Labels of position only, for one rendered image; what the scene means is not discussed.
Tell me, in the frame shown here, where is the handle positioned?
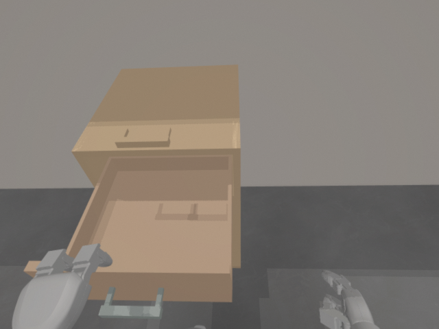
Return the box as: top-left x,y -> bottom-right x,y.
115,136 -> 170,148
99,287 -> 164,319

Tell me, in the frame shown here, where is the left robot hand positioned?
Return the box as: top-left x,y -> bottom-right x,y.
12,243 -> 112,329

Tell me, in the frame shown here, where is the right robot hand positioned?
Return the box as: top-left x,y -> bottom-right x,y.
319,270 -> 375,329

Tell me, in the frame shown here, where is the cabinet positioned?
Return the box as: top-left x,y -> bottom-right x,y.
71,64 -> 241,268

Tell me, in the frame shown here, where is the drawer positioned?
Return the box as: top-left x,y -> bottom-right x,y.
24,155 -> 233,302

